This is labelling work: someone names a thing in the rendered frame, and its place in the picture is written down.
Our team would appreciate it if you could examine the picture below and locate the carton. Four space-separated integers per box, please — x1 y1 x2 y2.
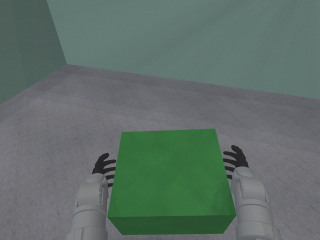
107 128 237 235

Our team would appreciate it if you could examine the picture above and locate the left robot forearm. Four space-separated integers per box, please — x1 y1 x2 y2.
65 173 109 240

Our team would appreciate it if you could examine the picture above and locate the right robot forearm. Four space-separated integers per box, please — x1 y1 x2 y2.
230 166 282 240

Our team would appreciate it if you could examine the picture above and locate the robot left hand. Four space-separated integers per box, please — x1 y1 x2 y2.
92 153 116 188

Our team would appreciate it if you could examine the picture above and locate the robot right hand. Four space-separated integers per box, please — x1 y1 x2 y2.
223 145 249 179

